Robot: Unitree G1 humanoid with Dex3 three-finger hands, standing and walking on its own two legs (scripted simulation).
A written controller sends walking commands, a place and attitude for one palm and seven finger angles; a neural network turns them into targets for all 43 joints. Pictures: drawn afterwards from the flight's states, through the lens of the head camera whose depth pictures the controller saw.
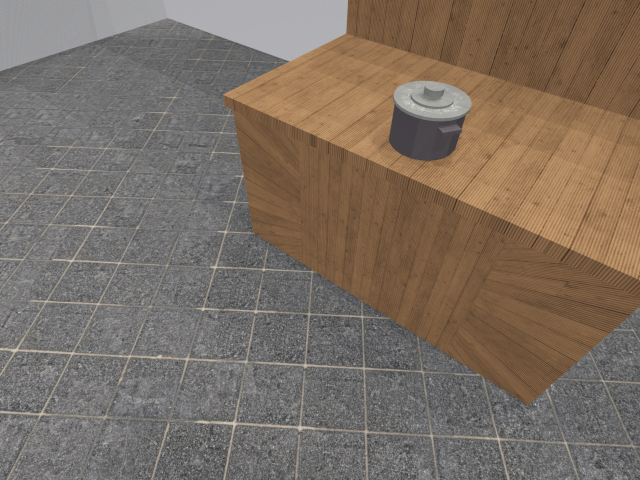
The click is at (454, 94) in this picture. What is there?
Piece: lid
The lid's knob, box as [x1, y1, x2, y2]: [424, 82, 444, 97]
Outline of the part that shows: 425,84 424,93 426,95 432,97 438,97 442,95 444,86 442,84 437,82 428,82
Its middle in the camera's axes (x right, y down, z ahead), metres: +0.28 -0.37 +0.95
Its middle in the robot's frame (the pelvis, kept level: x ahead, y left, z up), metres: +0.97 -0.23 +0.03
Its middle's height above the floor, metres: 0.81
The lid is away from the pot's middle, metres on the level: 0.00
